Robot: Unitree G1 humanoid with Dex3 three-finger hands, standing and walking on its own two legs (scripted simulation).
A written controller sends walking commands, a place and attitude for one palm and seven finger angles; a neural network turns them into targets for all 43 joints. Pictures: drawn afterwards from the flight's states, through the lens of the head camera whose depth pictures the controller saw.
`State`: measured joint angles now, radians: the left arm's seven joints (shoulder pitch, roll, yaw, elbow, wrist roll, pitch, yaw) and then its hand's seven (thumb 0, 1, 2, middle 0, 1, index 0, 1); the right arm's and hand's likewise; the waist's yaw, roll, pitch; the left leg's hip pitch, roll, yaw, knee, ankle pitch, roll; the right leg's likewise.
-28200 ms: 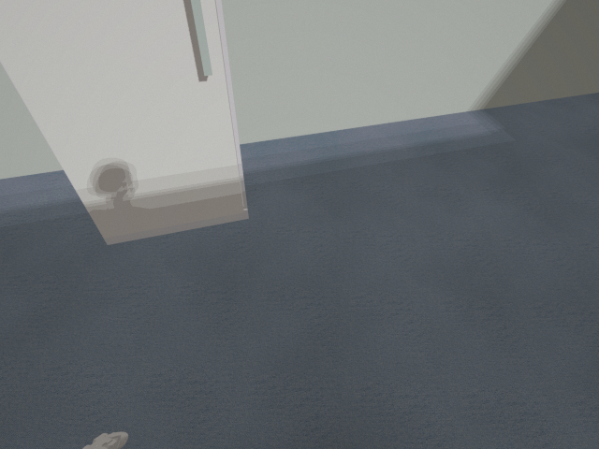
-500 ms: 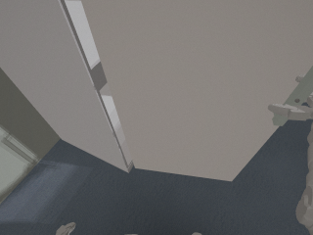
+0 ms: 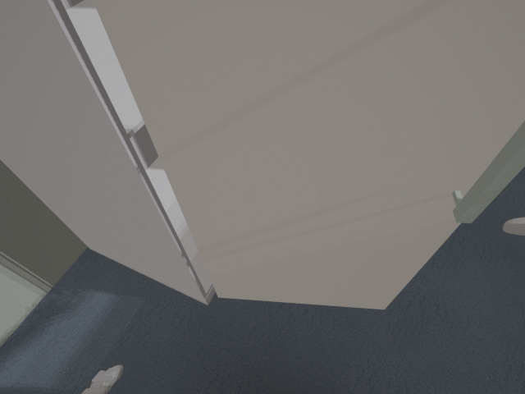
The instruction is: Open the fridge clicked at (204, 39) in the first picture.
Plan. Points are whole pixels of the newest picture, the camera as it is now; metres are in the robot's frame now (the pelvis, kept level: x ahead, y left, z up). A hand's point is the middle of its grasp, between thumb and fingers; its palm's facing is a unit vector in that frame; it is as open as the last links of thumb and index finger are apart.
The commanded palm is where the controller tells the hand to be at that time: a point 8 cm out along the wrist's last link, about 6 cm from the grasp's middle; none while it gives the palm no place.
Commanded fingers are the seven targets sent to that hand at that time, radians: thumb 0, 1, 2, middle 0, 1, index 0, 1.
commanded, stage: slip the hand off the handle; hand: right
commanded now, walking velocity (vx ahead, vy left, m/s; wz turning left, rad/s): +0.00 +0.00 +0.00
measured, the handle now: out of the picture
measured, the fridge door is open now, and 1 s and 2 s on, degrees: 70 70 70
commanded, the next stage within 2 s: draw the hand back to the body in 1.10 s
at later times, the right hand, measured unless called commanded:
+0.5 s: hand out of the picture +0.36 -0.40 +0.12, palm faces +0.38 +0.90 -0.23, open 14.7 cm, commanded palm +0.32 -0.43 +0.13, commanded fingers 0.00 0.55 -0.20 0.25 1.15 0.25 1.15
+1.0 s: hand out of the picture +0.27 -0.39 +0.12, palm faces +0.40 +0.90 -0.18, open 14.7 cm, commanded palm +0.23 -0.41 +0.13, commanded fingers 0.00 0.55 -0.20 0.25 1.15 0.25 1.15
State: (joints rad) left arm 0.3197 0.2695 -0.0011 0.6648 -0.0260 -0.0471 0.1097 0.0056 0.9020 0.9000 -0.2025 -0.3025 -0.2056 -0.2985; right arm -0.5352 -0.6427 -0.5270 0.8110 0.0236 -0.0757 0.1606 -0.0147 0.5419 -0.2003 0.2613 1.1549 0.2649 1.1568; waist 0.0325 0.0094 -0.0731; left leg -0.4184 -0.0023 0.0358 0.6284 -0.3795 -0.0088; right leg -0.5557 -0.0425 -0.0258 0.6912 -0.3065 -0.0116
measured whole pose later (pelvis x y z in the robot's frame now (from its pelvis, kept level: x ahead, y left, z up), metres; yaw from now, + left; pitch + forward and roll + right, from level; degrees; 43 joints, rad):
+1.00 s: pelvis -0.02 -0.01 +0.00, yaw -1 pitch +6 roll +2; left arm 0.29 0.26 -0.04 0.62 -0.06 -0.10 0.14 0.01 0.90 0.90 -0.20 -0.30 -0.21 -0.30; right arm -0.21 -0.60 -0.57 0.54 0.18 -0.04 0.28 -0.02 0.54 -0.20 0.25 1.15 0.25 1.15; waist -0.02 -0.02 -0.09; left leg -0.38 0.01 0.06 0.64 -0.36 -0.02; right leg -0.54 -0.03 0.00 0.71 -0.29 -0.02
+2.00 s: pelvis -0.02 +0.01 +0.02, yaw -1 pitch +0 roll +1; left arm 0.20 0.24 -0.05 0.66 -0.01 -0.22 0.12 0.01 0.90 0.90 -0.20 -0.30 -0.21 -0.30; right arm 0.24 -0.41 -0.44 -0.08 0.13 -0.07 -0.07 -0.01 0.16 -0.39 0.24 0.92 0.24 0.92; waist -0.06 -0.04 -0.02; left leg -0.18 0.01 0.05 0.49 -0.31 -0.01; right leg -0.30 -0.02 -0.01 0.52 -0.22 -0.01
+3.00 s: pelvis +0.01 +0.02 +0.02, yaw -1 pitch -2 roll +1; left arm 0.18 0.23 -0.02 0.64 0.01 -0.06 0.10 0.01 0.90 0.90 -0.20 -0.30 -0.20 -0.30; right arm 0.44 -0.36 -0.35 -0.35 0.08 -0.07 -0.10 0.01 -0.89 -0.90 0.21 0.30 0.21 0.30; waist -0.05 -0.06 -0.01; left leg -0.05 -0.01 0.05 0.38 -0.30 0.01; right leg -0.20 -0.04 -0.01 0.47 -0.23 0.00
